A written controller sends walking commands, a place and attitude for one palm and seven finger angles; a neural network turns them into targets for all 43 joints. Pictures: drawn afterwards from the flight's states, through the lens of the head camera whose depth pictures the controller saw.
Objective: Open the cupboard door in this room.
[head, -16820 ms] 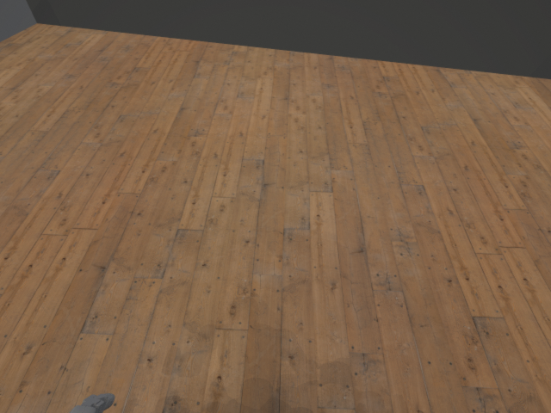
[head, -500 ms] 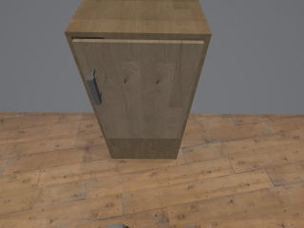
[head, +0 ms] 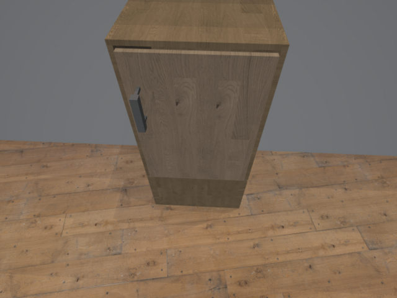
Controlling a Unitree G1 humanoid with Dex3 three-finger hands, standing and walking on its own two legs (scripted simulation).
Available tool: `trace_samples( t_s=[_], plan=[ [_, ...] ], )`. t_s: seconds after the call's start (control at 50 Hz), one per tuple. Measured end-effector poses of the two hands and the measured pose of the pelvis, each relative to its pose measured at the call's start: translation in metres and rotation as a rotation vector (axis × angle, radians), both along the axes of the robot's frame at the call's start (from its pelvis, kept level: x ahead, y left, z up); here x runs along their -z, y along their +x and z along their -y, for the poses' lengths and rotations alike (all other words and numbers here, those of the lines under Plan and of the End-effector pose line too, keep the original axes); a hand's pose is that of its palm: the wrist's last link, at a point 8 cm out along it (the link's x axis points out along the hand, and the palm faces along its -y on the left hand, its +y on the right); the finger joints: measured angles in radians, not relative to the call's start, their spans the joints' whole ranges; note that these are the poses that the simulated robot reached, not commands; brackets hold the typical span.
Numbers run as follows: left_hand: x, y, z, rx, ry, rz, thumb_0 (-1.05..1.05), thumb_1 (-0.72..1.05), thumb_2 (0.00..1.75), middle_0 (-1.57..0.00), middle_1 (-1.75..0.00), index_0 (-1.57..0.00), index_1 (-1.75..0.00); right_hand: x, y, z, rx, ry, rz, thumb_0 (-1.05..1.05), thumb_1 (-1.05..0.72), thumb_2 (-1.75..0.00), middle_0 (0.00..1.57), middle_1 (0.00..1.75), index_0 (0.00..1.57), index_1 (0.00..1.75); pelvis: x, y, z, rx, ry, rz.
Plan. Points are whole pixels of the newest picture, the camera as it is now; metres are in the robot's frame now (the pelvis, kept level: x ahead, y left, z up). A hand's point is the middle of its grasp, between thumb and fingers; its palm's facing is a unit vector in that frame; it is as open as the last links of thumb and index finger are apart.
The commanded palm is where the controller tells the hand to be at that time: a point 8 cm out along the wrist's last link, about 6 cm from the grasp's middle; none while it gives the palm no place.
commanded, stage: come to a stop and stand still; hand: left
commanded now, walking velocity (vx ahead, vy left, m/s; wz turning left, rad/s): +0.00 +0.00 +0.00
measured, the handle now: (140, 109) +0.61 +0.22 -0.02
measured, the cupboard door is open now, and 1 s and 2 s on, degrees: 0 0 0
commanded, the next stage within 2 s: look again from close up in 1.32 s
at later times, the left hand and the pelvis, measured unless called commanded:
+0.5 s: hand out of the picture +0.04 +0.22 -0.17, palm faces -0.04 -0.97 -0.22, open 7.4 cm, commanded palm none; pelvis +0.01 +0.04 +0.00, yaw -4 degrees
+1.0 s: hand out of the picture +0.05 +0.17 -0.17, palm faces -0.02 -0.98 -0.22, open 7.3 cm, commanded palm none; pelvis +0.02 -0.01 +0.00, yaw -3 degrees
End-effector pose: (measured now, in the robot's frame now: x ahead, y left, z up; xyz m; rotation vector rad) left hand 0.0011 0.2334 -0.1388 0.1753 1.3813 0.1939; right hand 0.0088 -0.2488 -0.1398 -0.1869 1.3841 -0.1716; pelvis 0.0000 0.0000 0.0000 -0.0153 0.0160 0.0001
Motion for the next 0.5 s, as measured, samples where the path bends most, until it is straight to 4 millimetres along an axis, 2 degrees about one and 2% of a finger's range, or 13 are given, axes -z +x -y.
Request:
trace_samples(
  t_s=[0.1, 0.24, 0.36, 0.5],
  plan=[
    [0.008, -0.005, -0.025, 0.002, -0.012, -0.008, 0.01, 0.9, 0.9, -0.2, -0.3, -0.2, -0.3, -0.001, 0.022, -0.038, -0.035, 0.014, 0.11, 0.01, -0.91, -0.9, 0.19, 0.3, 0.19, 0.3, 0.003, -0.001, -0.023, 0.014, 0.003, 0.036],
    [0.002, 0.008, -0.046, 0.039, -0.008, 0.031, 0.01, 0.9, 0.9, -0.19, -0.3, -0.2, -0.3, -0.002, 0.032, -0.057, -0.019, 0.01, 0.181, 0.01, -0.96, -0.9, 0.2, 0.3, 0.2, 0.3, 0.002, 0.001, -0.044, 0.043, 0.008, 0.054],
    [-0.002, 0.021, -0.05, 0.071, -0.008, 0.031, 0.01, 0.9, 0.9, -0.19, -0.3, -0.2, -0.3, -0.003, 0.02, -0.062, 0.0, 0.015, 0.149, 0.01, -0.94, -0.9, 0.2, 0.3, 0.2, 0.3, -0.001, 0.004, -0.048, 0.059, 0.019, 0.041],
    [-0.003, 0.036, -0.04, 0.087, -0.012, 0.028, 0.01, 0.9, 0.9, -0.19, -0.3, -0.2, -0.3, 0.002, -0.004, -0.064, 0.033, 0.038, 0.053, 0.01, -0.92, -0.9, 0.2, 0.3, 0.2, 0.3, -0.002, 0.011, -0.041, 0.063, 0.022, 0.035]
  ],
)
